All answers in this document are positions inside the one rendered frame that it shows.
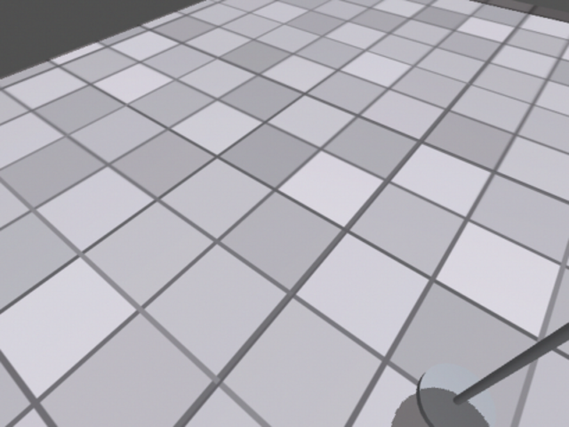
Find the floor lamp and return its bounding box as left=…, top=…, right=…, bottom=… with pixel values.
left=416, top=322, right=569, bottom=427

